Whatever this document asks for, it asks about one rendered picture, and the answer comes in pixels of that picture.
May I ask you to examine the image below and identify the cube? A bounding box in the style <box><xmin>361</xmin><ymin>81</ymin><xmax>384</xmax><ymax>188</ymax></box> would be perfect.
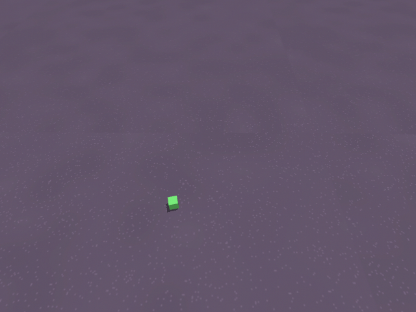
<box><xmin>168</xmin><ymin>196</ymin><xmax>179</xmax><ymax>210</ymax></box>

